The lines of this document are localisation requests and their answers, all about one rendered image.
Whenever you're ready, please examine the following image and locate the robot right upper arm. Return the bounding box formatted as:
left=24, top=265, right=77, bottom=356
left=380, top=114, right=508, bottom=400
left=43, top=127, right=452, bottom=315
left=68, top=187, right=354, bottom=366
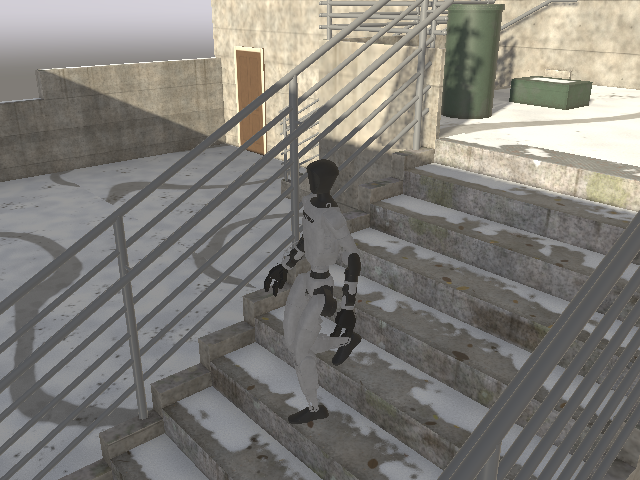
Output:
left=302, top=194, right=317, bottom=206

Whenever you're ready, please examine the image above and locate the left robot forearm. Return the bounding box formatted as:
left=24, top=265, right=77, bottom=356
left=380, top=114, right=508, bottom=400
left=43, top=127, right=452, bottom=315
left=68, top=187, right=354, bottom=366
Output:
left=341, top=253, right=361, bottom=310

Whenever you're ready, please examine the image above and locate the humanoid robot head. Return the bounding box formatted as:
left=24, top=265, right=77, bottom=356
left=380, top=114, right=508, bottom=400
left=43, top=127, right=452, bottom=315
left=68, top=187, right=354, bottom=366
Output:
left=306, top=159, right=339, bottom=208

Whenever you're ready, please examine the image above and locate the right robot forearm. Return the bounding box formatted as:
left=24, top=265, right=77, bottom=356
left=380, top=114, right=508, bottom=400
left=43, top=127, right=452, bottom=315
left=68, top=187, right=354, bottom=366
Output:
left=281, top=234, right=305, bottom=270

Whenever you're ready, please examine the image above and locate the right robot thigh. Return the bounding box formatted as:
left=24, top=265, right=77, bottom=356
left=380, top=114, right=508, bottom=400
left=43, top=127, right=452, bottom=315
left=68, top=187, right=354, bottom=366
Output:
left=283, top=273, right=309, bottom=353

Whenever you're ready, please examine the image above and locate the robot right hand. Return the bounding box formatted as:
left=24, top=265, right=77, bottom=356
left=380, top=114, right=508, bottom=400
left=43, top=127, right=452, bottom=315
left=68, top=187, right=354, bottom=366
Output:
left=264, top=263, right=288, bottom=297

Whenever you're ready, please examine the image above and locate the robot left hand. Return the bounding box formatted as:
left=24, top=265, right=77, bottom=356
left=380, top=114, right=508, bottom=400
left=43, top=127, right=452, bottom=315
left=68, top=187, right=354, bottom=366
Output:
left=330, top=309, right=356, bottom=337

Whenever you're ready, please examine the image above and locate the robot left upper arm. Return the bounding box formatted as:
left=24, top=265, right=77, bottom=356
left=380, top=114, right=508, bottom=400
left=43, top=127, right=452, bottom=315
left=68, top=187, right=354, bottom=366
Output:
left=322, top=208, right=361, bottom=265

